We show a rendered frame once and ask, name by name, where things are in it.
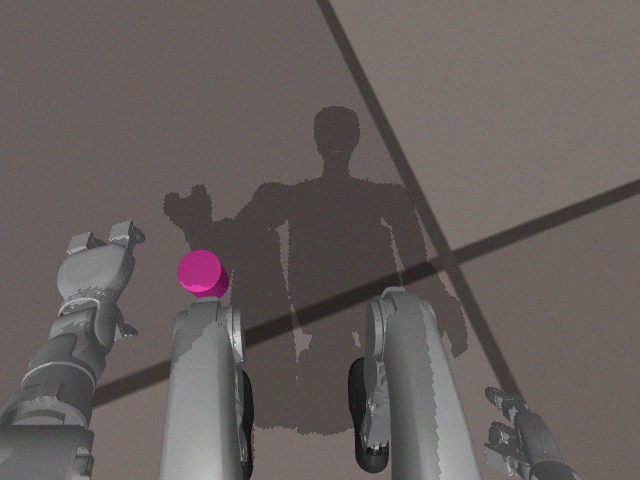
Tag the can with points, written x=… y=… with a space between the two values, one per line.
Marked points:
x=201 y=273

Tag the right robot arm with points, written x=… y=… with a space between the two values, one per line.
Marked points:
x=552 y=470

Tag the right robot hand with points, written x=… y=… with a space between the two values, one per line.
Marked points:
x=515 y=451

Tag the left robot hand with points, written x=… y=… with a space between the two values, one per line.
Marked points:
x=93 y=266

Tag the right robot foot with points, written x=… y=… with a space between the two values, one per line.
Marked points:
x=370 y=460

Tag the left robot arm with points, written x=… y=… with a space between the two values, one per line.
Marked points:
x=44 y=425

